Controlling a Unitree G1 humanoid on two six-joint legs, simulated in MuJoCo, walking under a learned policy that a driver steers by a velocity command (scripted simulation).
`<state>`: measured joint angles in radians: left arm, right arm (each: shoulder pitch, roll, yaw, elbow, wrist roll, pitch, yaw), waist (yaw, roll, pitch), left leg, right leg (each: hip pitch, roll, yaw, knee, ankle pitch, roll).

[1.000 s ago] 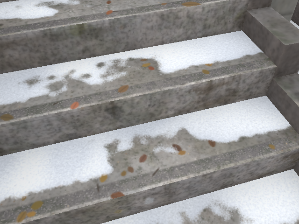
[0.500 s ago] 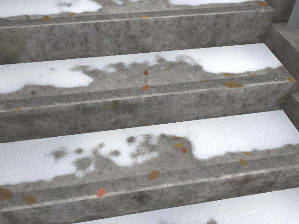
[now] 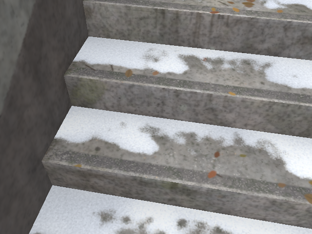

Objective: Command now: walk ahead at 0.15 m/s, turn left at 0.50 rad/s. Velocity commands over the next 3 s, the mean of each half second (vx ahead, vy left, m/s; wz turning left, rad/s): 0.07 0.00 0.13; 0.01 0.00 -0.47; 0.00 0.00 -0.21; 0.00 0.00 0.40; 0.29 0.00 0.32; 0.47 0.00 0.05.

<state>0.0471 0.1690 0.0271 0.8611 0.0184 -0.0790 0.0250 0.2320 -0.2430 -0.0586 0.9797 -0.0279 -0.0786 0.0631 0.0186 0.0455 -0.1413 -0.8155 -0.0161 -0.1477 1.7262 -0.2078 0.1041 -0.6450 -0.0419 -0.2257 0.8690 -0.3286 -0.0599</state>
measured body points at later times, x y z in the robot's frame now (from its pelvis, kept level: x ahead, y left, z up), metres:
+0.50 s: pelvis +0.08 +0.02 +0.04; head +0.09 +0.02 +0.49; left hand +0.23 +0.25 -0.07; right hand +0.26 -0.22 -0.06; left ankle +0.13 +0.14 -0.68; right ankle +0.07 -0.10 -0.68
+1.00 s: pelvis +0.07 +0.00 +0.04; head +0.08 -0.01 +0.49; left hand +0.27 +0.21 -0.05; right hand +0.20 -0.28 -0.04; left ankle +0.09 +0.13 -0.65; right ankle +0.07 -0.10 -0.68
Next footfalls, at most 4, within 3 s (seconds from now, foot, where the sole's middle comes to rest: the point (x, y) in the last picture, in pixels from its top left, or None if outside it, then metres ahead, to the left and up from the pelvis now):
0.24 left None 0.17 0.15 -0.72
1.06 left None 0.13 0.10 -0.72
1.40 right None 0.09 -0.13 -0.72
1.84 left None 0.12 0.11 -0.72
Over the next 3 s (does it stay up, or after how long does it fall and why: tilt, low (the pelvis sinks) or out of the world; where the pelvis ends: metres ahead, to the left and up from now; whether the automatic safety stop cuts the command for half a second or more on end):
stays up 0.45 -0.01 0.20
